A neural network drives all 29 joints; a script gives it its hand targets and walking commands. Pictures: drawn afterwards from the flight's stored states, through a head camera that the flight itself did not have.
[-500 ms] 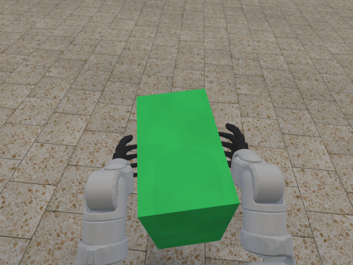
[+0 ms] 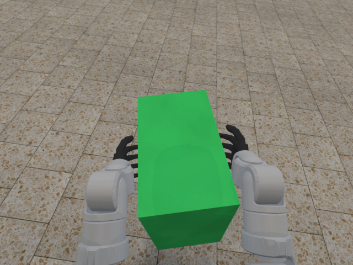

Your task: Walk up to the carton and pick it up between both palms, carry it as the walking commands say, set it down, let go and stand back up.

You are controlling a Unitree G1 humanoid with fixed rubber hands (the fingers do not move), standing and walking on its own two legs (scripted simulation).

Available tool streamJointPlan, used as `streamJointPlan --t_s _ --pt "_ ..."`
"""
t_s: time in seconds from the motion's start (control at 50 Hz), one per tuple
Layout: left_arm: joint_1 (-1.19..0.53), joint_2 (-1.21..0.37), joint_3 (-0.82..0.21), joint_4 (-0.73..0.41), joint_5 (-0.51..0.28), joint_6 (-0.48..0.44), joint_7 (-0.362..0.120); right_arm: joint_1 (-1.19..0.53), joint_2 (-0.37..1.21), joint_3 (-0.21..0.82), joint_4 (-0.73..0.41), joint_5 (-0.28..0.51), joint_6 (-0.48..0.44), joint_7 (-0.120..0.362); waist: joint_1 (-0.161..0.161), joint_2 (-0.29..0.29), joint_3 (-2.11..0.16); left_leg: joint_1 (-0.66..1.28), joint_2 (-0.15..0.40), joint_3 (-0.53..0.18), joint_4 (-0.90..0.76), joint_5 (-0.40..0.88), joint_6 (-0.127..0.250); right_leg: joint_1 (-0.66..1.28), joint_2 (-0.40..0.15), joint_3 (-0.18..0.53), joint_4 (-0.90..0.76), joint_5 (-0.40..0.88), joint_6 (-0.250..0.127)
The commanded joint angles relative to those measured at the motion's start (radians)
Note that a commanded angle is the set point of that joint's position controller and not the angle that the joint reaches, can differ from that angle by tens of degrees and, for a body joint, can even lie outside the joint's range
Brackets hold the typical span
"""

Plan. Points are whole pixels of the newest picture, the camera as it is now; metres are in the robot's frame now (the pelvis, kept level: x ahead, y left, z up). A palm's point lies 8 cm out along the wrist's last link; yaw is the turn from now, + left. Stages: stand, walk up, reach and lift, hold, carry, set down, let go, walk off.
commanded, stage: carry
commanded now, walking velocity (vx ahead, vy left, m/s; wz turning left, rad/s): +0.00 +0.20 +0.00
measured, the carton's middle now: (180, 173) +0.32 +0.00 +0.01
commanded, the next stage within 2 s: none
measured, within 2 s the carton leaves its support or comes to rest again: neither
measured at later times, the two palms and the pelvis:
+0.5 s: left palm (106, 182) +0.25 +0.15 +0.08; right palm (232, 182) +0.26 -0.09 +0.09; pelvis -0.04 +0.04 -0.01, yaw +0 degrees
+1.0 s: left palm (57, 195) +0.22 +0.23 +0.08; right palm (193, 196) +0.22 -0.01 +0.10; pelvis -0.07 +0.13 +0.00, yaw -3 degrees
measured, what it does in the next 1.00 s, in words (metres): steps to the left: right foot, then left foot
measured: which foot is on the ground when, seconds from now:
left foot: down 0.00-0.30, up 0.32-0.54, down 0.56-1.00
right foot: up 0.00-0.28, down 0.30-0.58, up 0.60-1.00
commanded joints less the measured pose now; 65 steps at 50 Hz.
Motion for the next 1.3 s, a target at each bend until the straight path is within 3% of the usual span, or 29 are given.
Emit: streamJointPlan --t_s 0.0,0.16,0.22,0.24,0.26,0.28,0.3,0.32,0.36,0.42,0.5,0.52,0.54,0.56,0.58,0.6,0.62,0.68,0.9,0.96,1.0,1.02,1.04,1.06,1.08,1.12,1.2,1.24,1.28 --pt "-0.532 -1.035 -0.690 -0.187 -0.452 -0.074 -0.276 -0.257 1.041 0.626 0.003 0.367 0.037 0.253 -0.031 0.211 -0.359 0.385 0.215 -0.149 -0.122 0.515 0.123 -0.157 0.041 -0.027 0.098 -0.010 -0.040" --pt "-0.488 -1.005 -0.654 -0.133 -0.433 -0.057 -0.287 -0.249 1.039 0.643 0.014 0.354 0.043 0.244 -0.029 0.194 -0.311 0.245 0.191 -0.149 -0.172 0.265 0.133 0.000 0.059 -0.060 -0.152 -0.003 -0.057" --pt "-0.464 -1.002 -0.629 -0.104 -0.423 -0.054 -0.295 -0.236 1.033 0.658 0.026 0.353 0.047 0.239 -0.014 0.130 -0.321 0.181 0.159 -0.104 -0.105 0.272 0.080 0.166 0.034 -0.045 -0.427 0.193 -0.064" --pt "-0.456 -0.999 -0.621 -0.093 -0.422 -0.055 -0.299 -0.245 1.033 0.666 0.025 0.354 0.047 0.237 -0.009 0.081 -0.333 0.088 0.136 -0.090 -0.061 0.247 0.046 0.269 -0.039 0.032 -0.471 0.257 -0.084" --pt "-0.448 -0.984 -0.612 -0.087 -0.419 -0.057 -0.303 -0.251 1.041 0.678 0.017 0.359 0.045 0.236 -0.008 -0.080 -0.334 -0.052 0.067 -0.043 0.041 0.141 -0.001 0.360 -0.190 0.224 -0.542 0.373 -0.137" --pt "-0.433 -0.990 -0.611 -0.082 -0.418 -0.062 -0.305 -0.281 1.035 0.692 -0.005 0.371 0.042 0.237 -0.003 -0.268 -0.317 -0.180 0.002 -0.011 0.234 -0.158 -0.037 0.380 -0.359 0.405 -0.603 0.537 -0.219" --pt "-0.440 -0.991 -0.605 -0.079 -0.417 -0.065 -0.308 -0.316 1.048 0.703 -0.007 0.388 0.041 0.240 0.001 -0.242 -0.270 -0.236 0.004 -0.099 0.443 -0.213 -0.039 0.339 -0.416 0.427 -0.613 0.659 -0.276" --pt "-0.427 -0.995 -0.600 -0.068 -0.411 -0.062 -0.311 -0.307 1.055 0.696 0.021 0.389 0.042 0.239 0.000 -0.133 -0.259 -0.245 0.020 -0.150 0.514 -0.184 -0.035 0.337 -0.387 0.349 -0.591 0.681 -0.263" --pt "-0.473 -1.003 -0.597 -0.094 -0.417 -0.074 -0.315 -0.359 1.075 0.700 -0.001 0.407 0.034 0.242 0.000 -0.077 -0.247 -0.236 0.047 -0.155 0.485 -0.134 -0.046 0.322 -0.313 0.223 -0.563 0.621 -0.228" --pt "-0.462 -0.993 -0.589 -0.118 -0.422 -0.074 -0.304 -0.338 1.057 0.698 -0.008 0.410 0.039 0.240 -0.006 -0.163 -0.271 -0.158 0.017 -0.068 0.257 -0.167 -0.070 0.335 -0.256 0.152 -0.491 0.856 -0.182" --pt "-0.452 -0.977 -0.587 -0.112 -0.405 -0.073 -0.297 -0.350 1.048 0.706 -0.010 0.417 0.045 0.240 -0.018 -0.242 -0.253 0.007 0.004 0.010 -0.006 -0.112 -0.075 0.239 -0.243 0.120 -0.450 0.704 -0.149" --pt "-0.449 -0.976 -0.590 -0.108 -0.403 -0.072 -0.295 -0.348 1.049 0.705 -0.009 0.417 0.045 0.240 -0.024 -0.198 -0.278 0.101 0.006 0.019 -0.109 -0.028 -0.066 0.210 -0.208 0.085 -0.395 0.613 -0.110" --pt "-0.449 -0.978 -0.599 -0.107 -0.401 -0.072 -0.294 -0.346 1.052 0.698 -0.006 0.413 0.045 0.243 -0.029 -0.075 -0.320 0.206 0.074 -0.055 -0.187 0.077 -0.050 0.167 -0.152 0.033 -0.288 0.481 -0.065" --pt "-0.440 -0.982 -0.609 -0.106 -0.395 -0.069 -0.294 -0.331 1.043 0.689 0.004 0.405 0.044 0.246 -0.025 0.166 -0.336 0.306 0.245 -0.273 -0.174 0.472 0.011 0.011 -0.052 -0.029 -0.135 0.216 -0.018" --pt "-0.460 -0.988 -0.626 -0.120 -0.403 -0.071 -0.294 -0.331 1.044 0.684 -0.005 0.405 0.039 0.249 -0.024 0.293 -0.306 0.366 0.306 -0.336 -0.143 0.688 0.074 -0.130 0.023 -0.056 -0.036 -0.140 -0.012" --pt "-0.495 -0.997 -0.639 -0.135 -0.421 -0.070 -0.292 -0.326 1.046 0.677 0.006 0.404 0.040 0.255 -0.028 0.261 -0.340 0.333 0.289 -0.261 -0.131 0.599 0.115 -0.101 0.023 -0.029 0.073 -0.179 -0.037" --pt "-0.503 -1.008 -0.648 -0.132 -0.425 -0.073 -0.292 -0.311 1.051 0.668 0.020 0.396 0.041 0.258 -0.031 0.214 -0.318 0.292 0.256 -0.227 -0.140 0.485 0.114 -0.120 0.026 -0.030 0.142 -0.131 -0.042" --pt "-0.499 -1.040 -0.669 -0.162 -0.442 -0.079 -0.282 -0.284 1.041 0.650 -0.010 0.384 0.039 0.255 -0.031 0.201 -0.349 0.374 0.212 -0.166 -0.111 0.521 0.116 -0.185 0.033 -0.013 0.129 -0.026 -0.043" --pt "-0.470 -1.011 -0.651 -0.141 -0.426 -0.065 -0.283 -0.261 1.046 0.656 -0.011 0.369 0.040 0.247 -0.032 0.184 -0.321 0.262 0.190 -0.179 -0.190 0.240 0.142 -0.035 0.062 -0.046 -0.109 -0.030 -0.062" --pt "-0.438 -1.007 -0.627 -0.116 -0.416 -0.061 -0.289 -0.256 1.045 0.670 -0.004 0.371 0.045 0.243 -0.019 0.149 -0.324 0.223 0.166 -0.141 -0.157 0.229 0.111 0.081 0.066 -0.061 -0.327 0.083 -0.067" --pt "-0.433 -1.004 -0.616 -0.103 -0.415 -0.061 -0.295 -0.258 1.041 0.682 0.000 0.371 0.045 0.239 -0.010 0.096 -0.347 0.101 0.136 -0.110 -0.092 0.221 0.053 0.257 -0.021 0.022 -0.458 0.210 -0.089" --pt "-0.427 -0.993 -0.609 -0.096 -0.412 -0.063 -0.299 -0.266 1.046 0.691 -0.007 0.374 0.044 0.237 -0.007 -0.029 -0.349 -0.025 0.080 -0.071 -0.010 0.145 0.009 0.345 -0.151 0.183 -0.523 0.290 -0.135" --pt "-0.414 -0.992 -0.608 -0.090 -0.412 -0.066 -0.302 -0.288 1.042 0.702 -0.026 0.380 0.042 0.237 -0.005 -0.229 -0.332 -0.152 0.009 -0.031 0.163 -0.097 -0.029 0.372 -0.325 0.382 -0.595 0.435 -0.208" --pt "-0.422 -0.992 -0.604 -0.088 -0.411 -0.070 -0.304 -0.320 1.048 0.710 -0.028 0.395 0.041 0.240 0.001 -0.257 -0.280 -0.237 -0.004 -0.071 0.392 -0.202 -0.042 0.334 -0.419 0.438 -0.624 0.580 -0.282" --pt "-0.415 -0.997 -0.604 -0.077 -0.411 -0.065 -0.308 -0.317 1.059 0.705 0.003 0.399 0.042 0.241 -0.004 -0.159 -0.251 -0.257 0.015 -0.138 0.496 -0.175 -0.037 0.321 -0.400 0.379 -0.612 0.636 -0.269" --pt "-0.451 -1.004 -0.595 -0.092 -0.410 -0.074 -0.314 -0.367 1.077 0.705 -0.016 0.412 0.036 0.243 -0.002 -0.083 -0.236 -0.226 0.054 -0.166 0.475 -0.127 -0.044 0.290 -0.331 0.240 -0.579 0.563 -0.241" --pt "-0.436 -0.996 -0.588 -0.124 -0.415 -0.074 -0.301 -0.330 1.054 0.705 -0.022 0.415 0.042 0.239 -0.010 -0.192 -0.276 -0.110 0.005 -0.049 0.157 -0.176 -0.068 0.324 -0.242 0.133 -0.466 0.862 -0.175" --pt "-0.436 -0.987 -0.590 -0.130 -0.409 -0.076 -0.297 -0.350 1.049 0.713 -0.032 0.422 0.044 0.239 -0.011 -0.241 -0.261 -0.046 -0.005 -0.005 0.049 -0.163 -0.072 0.282 -0.243 0.128 -0.454 0.786 -0.166" --pt "-0.432 -0.982 -0.593 -0.119 -0.406 -0.075 -0.296 -0.346 1.054 0.712 -0.030 0.421 0.045 0.239 -0.025 -0.160 -0.304 0.134 0.021 0.001 -0.160 0.020 -0.058 0.221 -0.187 0.065 -0.357 0.604 -0.094"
